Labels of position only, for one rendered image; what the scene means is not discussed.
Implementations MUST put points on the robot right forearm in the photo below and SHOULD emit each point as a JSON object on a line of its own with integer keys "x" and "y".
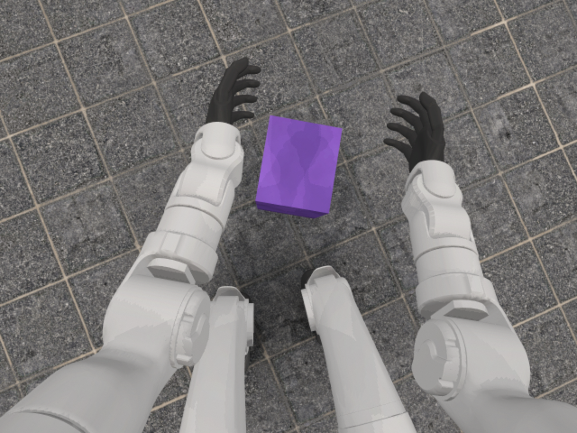
{"x": 450, "y": 279}

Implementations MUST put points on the right robot shin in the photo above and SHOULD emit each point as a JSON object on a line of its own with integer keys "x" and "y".
{"x": 324, "y": 271}

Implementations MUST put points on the left robot foot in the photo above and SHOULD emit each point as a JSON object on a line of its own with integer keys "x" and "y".
{"x": 247, "y": 357}

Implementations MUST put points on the left robot upper arm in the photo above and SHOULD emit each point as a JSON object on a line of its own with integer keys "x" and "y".
{"x": 153, "y": 328}

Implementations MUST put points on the robot right hand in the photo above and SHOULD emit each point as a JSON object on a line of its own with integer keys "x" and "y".
{"x": 427, "y": 141}

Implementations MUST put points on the right robot upper arm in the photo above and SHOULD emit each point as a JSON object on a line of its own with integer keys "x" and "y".
{"x": 479, "y": 374}

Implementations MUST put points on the carton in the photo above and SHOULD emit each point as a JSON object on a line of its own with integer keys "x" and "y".
{"x": 298, "y": 167}

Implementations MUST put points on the robot left forearm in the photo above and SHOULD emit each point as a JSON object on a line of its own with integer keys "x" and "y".
{"x": 183, "y": 248}

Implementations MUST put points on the robot left hand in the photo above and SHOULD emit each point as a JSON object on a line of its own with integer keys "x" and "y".
{"x": 224, "y": 100}

